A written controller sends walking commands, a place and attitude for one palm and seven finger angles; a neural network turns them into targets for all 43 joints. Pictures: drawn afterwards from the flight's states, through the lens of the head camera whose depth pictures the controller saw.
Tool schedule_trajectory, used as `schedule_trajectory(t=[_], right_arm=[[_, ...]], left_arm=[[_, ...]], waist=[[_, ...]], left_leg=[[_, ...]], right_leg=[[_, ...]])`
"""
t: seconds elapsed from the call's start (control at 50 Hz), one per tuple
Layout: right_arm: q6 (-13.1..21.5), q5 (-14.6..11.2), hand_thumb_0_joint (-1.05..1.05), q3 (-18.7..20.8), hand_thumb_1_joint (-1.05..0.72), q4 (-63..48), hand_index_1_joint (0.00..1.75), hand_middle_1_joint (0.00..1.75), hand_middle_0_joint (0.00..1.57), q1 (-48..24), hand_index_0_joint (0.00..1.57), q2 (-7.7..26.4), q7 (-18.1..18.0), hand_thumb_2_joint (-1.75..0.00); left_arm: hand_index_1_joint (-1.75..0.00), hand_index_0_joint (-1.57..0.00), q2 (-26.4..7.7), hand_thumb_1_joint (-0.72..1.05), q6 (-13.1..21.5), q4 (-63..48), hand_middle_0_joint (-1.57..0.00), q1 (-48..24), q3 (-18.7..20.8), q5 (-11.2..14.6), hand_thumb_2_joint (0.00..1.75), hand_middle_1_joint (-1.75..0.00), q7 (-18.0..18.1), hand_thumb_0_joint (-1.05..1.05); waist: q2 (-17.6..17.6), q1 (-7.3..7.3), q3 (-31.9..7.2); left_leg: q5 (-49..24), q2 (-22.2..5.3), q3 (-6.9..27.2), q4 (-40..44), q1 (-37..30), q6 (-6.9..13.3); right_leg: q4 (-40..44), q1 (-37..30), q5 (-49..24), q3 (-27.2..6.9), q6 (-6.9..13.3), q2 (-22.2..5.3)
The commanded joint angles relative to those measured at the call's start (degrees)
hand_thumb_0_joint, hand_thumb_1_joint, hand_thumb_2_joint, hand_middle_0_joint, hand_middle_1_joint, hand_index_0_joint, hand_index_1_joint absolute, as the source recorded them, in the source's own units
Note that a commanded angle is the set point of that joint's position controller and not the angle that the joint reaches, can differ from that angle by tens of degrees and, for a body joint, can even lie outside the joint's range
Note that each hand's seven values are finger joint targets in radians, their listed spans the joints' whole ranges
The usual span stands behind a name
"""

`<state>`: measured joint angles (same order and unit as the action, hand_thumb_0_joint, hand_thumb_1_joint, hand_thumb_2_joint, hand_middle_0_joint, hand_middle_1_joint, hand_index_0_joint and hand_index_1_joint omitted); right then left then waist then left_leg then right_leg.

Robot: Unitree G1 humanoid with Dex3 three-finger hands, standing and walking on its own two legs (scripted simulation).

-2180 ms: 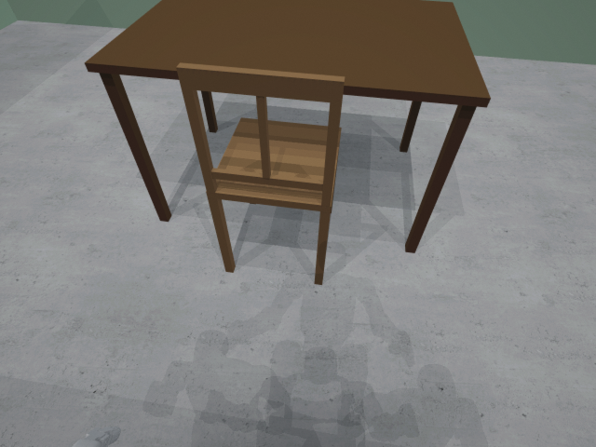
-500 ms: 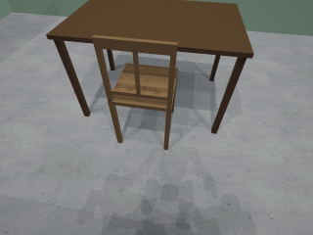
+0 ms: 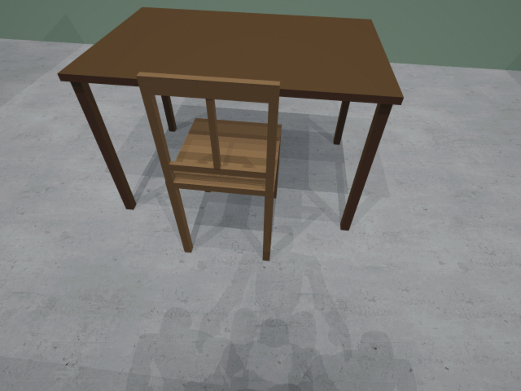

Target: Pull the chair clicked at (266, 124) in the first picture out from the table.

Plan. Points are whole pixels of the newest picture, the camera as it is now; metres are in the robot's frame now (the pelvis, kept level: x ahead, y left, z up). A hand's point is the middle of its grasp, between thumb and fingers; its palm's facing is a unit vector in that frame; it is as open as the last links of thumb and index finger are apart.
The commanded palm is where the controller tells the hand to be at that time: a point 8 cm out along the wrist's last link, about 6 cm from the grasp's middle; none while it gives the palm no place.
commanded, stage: take the last steps up to it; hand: left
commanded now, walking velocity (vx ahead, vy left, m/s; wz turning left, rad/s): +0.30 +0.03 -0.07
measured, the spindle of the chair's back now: (214, 135) +0.85 +0.20 -0.10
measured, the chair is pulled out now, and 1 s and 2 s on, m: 0.00 0.00 0.00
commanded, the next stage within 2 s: come to a stop and stand still in 0.92 s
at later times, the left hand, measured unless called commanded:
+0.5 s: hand (178, 351) +0.23 +0.18 -0.17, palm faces +0.02 -0.97 -0.23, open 7.3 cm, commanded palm none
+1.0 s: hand (168, 309) +0.32 +0.22 -0.18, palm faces +0.04 -0.99 -0.15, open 7.3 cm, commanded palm none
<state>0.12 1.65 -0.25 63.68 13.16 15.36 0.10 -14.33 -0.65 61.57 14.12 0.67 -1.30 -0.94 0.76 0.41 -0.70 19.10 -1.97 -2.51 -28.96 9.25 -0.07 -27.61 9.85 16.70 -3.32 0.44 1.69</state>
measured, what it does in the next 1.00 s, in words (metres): walks ahead: right foot, then left foot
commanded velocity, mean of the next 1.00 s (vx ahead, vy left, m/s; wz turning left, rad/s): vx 0.26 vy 0.02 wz -0.02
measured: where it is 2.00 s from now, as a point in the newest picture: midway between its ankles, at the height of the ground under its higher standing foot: (249, 386)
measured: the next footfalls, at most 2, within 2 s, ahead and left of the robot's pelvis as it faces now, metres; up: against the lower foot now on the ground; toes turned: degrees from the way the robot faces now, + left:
right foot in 0.42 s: +0.23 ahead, -0.12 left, +0.00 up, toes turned -10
left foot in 0.80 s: +0.36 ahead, +0.13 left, +0.00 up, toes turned +7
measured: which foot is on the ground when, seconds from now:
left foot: down 0.00-0.42, up 0.44-0.78, down 0.80-1.00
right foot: down 0.00-0.14, up 0.16-0.40, down 0.42-0.80, up 0.82-1.00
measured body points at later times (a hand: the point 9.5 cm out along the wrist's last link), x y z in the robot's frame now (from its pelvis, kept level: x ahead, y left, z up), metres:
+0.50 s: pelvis +0.14 -0.01 -0.02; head +0.17 -0.02 +0.43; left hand +0.23 +0.23 -0.16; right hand +0.01 -0.20 -0.17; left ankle +0.02 +0.10 -0.66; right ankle +0.19 -0.11 -0.74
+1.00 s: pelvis +0.32 +0.04 +0.00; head +0.34 +0.06 +0.45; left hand +0.32 +0.27 -0.16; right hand +0.34 -0.19 -0.14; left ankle +0.32 +0.13 -0.74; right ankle +0.31 -0.08 -0.67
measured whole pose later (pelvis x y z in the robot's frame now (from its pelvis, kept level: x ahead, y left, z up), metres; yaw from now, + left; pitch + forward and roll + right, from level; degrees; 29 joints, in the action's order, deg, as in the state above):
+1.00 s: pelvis +0.32 +0.04 +0.00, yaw -2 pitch +0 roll +0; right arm 4.3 1.5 1.5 60.3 15.8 8.2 -1.7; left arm -10.2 0.9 61.7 18.0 3.7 -1.8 -0.6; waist -2.7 1.2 1.5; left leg 13.9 -0.9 -9.9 -24.4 10.8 3.3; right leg -59.4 27.7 18.8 3.9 0.5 -4.1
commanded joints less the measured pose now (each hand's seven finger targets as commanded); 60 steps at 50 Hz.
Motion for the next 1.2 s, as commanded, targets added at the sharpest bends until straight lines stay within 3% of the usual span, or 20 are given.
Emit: schedule_trajectory(t=[0.0,0.08,0.12,0.14,0.22,0.3,0.34,0.36,0.4,0.46,0.54,0.66,0.74,0.78,0.8,0.86,0.92,1.06,1.12,1.18], right_arm=[[1.88,-0.44,0.00,1.72,-0.90,-2.55,0.30,0.30,0.20,3.10,0.20,4.74,-0.77,-0.90],[3.22,-0.67,0.00,1.99,-0.90,-0.99,0.30,0.30,0.20,10.07,0.20,3.04,-1.27,-0.90],[3.89,-0.02,0.00,3.37,-0.90,2.91,0.30,0.30,0.20,21.82,0.20,6.71,-2.20,-0.90],[4.08,-0.03,0.00,2.77,-0.90,3.76,0.30,0.30,0.20,24.30,0.20,4.73,-2.65,-0.90],[4.69,0.02,0.00,2.27,-0.90,2.63,0.30,0.30,0.20,18.67,0.20,2.36,-3.07,-0.90],[4.55,-0.21,0.00,2.31,-0.90,3.59,0.30,0.30,0.20,17.58,0.20,1.42,-2.92,-0.90],[4.38,-0.90,0.00,2.60,-0.90,3.94,0.30,0.30,0.20,16.42,0.20,1.91,-2.80,-0.90],[4.43,-1.25,0.00,2.61,-0.90,3.68,0.30,0.30,0.20,16.42,0.20,1.14,-2.48,-0.90],[4.42,-1.68,0.00,2.30,-0.90,0.13,0.30,0.30,0.20,16.80,0.20,-3.71,-1.47,-0.90],[3.04,-0.44,0.00,3.10,-0.90,-1.77,0.30,0.30,0.20,7.76,0.20,-4.70,-0.69,-0.90],[0.87,0.02,0.00,3.24,-0.90,-0.76,0.30,0.30,0.20,12.90,0.20,-6.98,0.01,-0.90],[2.02,-0.18,0.00,3.54,-0.90,-5.63,0.30,0.30,0.20,4.06,0.20,-5.62,1.24,-0.90],[3.26,-0.18,0.00,3.75,-0.90,-4.77,0.30,0.30,0.20,9.70,0.20,-2.42,0.52,-0.90],[3.60,0.74,0.00,5.75,-0.90,-2.95,0.30,0.30,0.20,20.47,0.20,7.68,-0.78,-0.90],[3.08,0.24,0.00,5.32,-0.90,-3.16,0.30,0.30,0.20,19.22,0.20,7.52,-1.25,-0.90],[4.27,-0.25,0.00,3.14,-0.90,-5.84,0.30,0.30,0.20,8.22,0.20,0.52,-1.94,-0.90],[5.27,-0.65,0.00,2.61,-0.90,-4.81,0.30,0.30,0.20,7.11,0.20,-0.17,-2.27,-0.90],[3.48,-0.33,0.00,2.32,-0.90,-1.68,0.30,0.30,0.20,7.07,0.20,-0.44,-2.74,-0.90],[2.66,-1.02,0.00,2.24,-0.90,-0.66,0.30,0.30,0.20,6.82,0.20,-1.80,-2.99,-0.90],[0.30,-1.96,0.00,3.24,-0.90,0.00,0.30,0.30,0.20,10.90,0.20,-4.93,-2.82,-0.90]], left_arm=[[-0.30,-0.20,-8.50,0.90,1.26,-1.90,-0.20,3.98,2.73,0.25,0.90,-0.30,0.70,0.00],[-0.30,-0.20,-5.45,0.90,1.98,-1.93,-0.20,4.34,3.12,0.37,0.90,-0.30,0.95,0.00],[-0.30,-0.20,-0.48,0.90,2.69,-5.21,-0.20,-2.91,2.19,0.31,0.90,-0.30,0.89,0.00],[-0.30,-0.20,-1.08,0.90,3.09,-6.63,-0.20,-6.51,2.40,0.05,0.90,-0.30,1.10,0.00],[-0.30,-0.20,2.56,0.90,2.45,-6.37,-0.20,-7.20,2.53,0.19,0.90,-0.30,-0.38,0.00],[-0.30,-0.20,3.82,0.90,2.58,-5.36,-0.20,-4.55,2.51,0.37,0.90,-0.30,-0.82,0.00],[-0.30,-0.20,2.61,0.90,2.82,-2.40,-0.20,4.70,3.16,0.05,0.90,-0.30,-0.39,0.00],[-0.30,-0.20,-0.23,0.90,3.54,-0.56,-0.20,11.28,3.96,-0.21,0.90,-0.30,0.04,0.00],[-0.30,-0.20,-9.96,0.90,4.44,1.37,-0.20,21.18,6.00,0.39,0.90,-0.30,1.55,0.00],[-0.30,-0.20,-3.47,0.90,3.96,-1.65,-0.20,7.19,4.02,0.33,0.90,-0.30,2.29,0.00],[-0.30,-0.20,-0.92,0.90,4.48,-2.81,-0.20,3.13,3.21,-0.44,0.90,-0.30,2.29,0.00],[-0.30,-0.20,-3.58,0.90,4.49,-1.73,-0.20,5.93,4.16,-0.52,0.90,-0.30,1.45,0.00],[-0.30,-0.20,-2.28,0.90,3.51,-1.87,-0.20,5.76,4.10,-0.29,0.90,-0.30,1.18,0.00],[-0.30,-0.20,3.10,0.90,3.35,-4.71,-0.20,5.46,3.18,0.30,0.90,-0.30,0.40,0.00],[-0.30,-0.20,1.09,0.90,3.27,-5.74,-0.20,3.76,3.20,-0.46,0.90,-0.30,0.82,0.00],[-0.30,-0.20,1.95,0.90,3.46,-3.39,-0.20,4.10,3.43,-0.65,0.90,-0.30,-0.05,0.00],[-0.30,-0.20,3.51,0.90,2.51,-1.84,-0.20,7.19,2.82,-0.15,0.90,-0.30,0.26,0.00],[-0.30,-0.20,5.32,0.90,1.59,-1.88,-0.20,3.40,1.63,0.09,0.90,-0.30,1.63,0.00],[-0.30,-0.20,0.60,0.90,1.95,-0.07,-0.20,8.17,2.28,-0.02,0.90,-0.30,2.65,0.00],[-0.30,-0.20,-4.63,0.90,1.86,-0.09,-0.20,6.53,3.05,0.40,0.90,-0.30,3.35,0.00]], waist=[[-5.27,0.11,7.75],[0.35,-2.50,6.74],[15.90,-6.98,8.73],[10.33,-7.48,10.74],[5.83,-3.60,11.02],[5.95,-1.27,7.62],[4.73,3.10,3.33],[1.12,6.05,0.25],[-14.38,7.14,-8.07],[-5.06,2.80,6.93],[-6.93,-2.49,6.00],[-7.01,-0.36,6.47],[-1.00,-3.86,5.34],[21.94,-6.78,2.99],[16.62,-6.20,3.25],[5.75,-1.90,5.01],[4.50,0.13,0.66],[3.93,-0.16,2.44],[-0.66,2.08,0.19],[-10.50,-0.60,-3.32]], left_leg=[[6.77,-1.32,1.52,-0.13,7.14,1.44],[0.15,-3.85,4.20,2.93,-0.56,3.19],[-15.47,-17.98,23.15,14.05,-15.99,11.30],[-26.87,-21.24,25.23,13.69,-17.12,14.43],[-26.85,-16.53,12.54,14.78,-10.46,12.01],[-31.60,-11.96,4.14,11.67,-4.96,8.80],[-37.80,-9.87,0.32,2.12,-1.69,7.06],[-34.27,-7.99,-1.15,-7.87,3.34,5.12],[12.26,1.07,-2.74,-43.04,22.82,2.02],[3.56,-6.58,3.20,-46.08,26.59,2.33],[-0.90,-6.82,-0.53,-32.85,17.28,0.24],[-3.39,-4.33,-4.00,-14.11,12.98,0.05],[-3.58,-1.49,-5.80,-0.67,-3.20,0.32],[5.23,-20.57,24.46,17.09,-11.26,8.66],[9.73,-22.92,28.52,18.53,-7.76,11.73],[-3.54,-16.67,14.12,17.94,-1.61,10.06],[-30.04,-13.98,3.47,14.80,-3.66,10.14],[-41.91,-13.28,-0.23,8.73,-0.97,8.81],[-31.55,-8.55,-1.62,1.20,1.98,2.66],[-2.12,-1.44,-2.99,-6.46,6.69,-1.19]], right_leg=[[8.15,4.23,13.67,-11.16,5.77,-8.31],[-2.66,9.13,1.87,-6.36,5.12,-5.79],[-27.19,29.50,11.20,6.97,1.12,0.92],[-33.56,34.52,15.09,4.43,1.24,-2.37],[-28.09,28.66,9.74,6.21,0.81,-6.99],[-12.05,12.25,1.31,12.07,1.73,-3.38],[-6.72,-1.07,-5.98,14.08,2.80,-0.73],[-3.35,-11.52,-7.59,11.06,3.90,-2.84],[11.99,-22.73,-0.76,-27.85,14.30,-30.28],[16.39,1.05,10.35,-15.82,11.85,-25.09],[18.74,12.00,3.90,-0.48,8.72,-18.85],[17.45,9.65,6.73,1.13,8.63,-17.60],[5.32,13.43,6.77,5.05,5.98,-12.87],[-27.55,26.86,16.62,13.54,1.00,-0.99],[-37.26,29.06,17.16,6.82,2.32,-3.12],[-41.21,28.48,3.03,4.31,1.32,-7.70],[-33.60,22.28,1.60,5.58,-0.43,-7.67],[-10.39,9.29,-3.71,7.52,-0.59,-5.36],[2.24,-2.85,-28.71,4.27,-0.37,-7.65],[-1.66,-6.72,-61.95,-4.62,8.28,-20.22]])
